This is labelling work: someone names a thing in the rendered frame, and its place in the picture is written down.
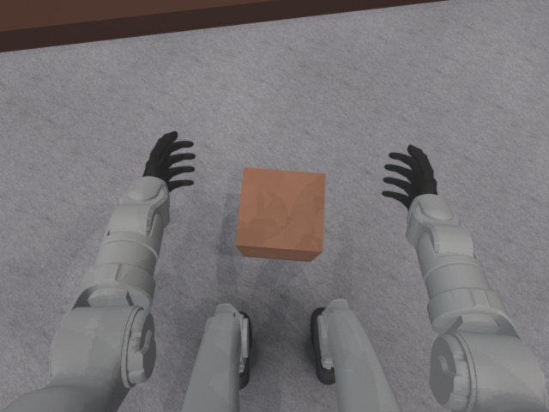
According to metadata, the robot foot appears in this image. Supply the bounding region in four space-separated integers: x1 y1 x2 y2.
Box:
311 307 335 385
239 312 252 390

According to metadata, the left robot hand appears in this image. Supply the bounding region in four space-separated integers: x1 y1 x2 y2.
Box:
142 131 196 193

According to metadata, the robot left upper arm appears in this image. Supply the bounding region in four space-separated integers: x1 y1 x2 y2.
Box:
1 306 156 412

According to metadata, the robot right foot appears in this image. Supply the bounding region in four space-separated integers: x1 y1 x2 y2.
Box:
311 307 335 385

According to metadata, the robot left foot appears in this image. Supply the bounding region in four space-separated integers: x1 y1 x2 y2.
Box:
239 312 252 390

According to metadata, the left robot forearm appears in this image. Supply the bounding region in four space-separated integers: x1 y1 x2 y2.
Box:
49 176 170 377

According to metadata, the right robot hand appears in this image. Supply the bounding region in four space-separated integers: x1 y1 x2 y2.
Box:
382 145 437 211

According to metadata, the robot right upper arm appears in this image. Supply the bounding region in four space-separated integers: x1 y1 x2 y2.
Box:
429 330 549 412

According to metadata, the right robot forearm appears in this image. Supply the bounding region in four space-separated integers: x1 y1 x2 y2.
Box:
406 194 546 392

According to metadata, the carton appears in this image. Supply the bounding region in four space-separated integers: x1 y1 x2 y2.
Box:
235 167 326 262

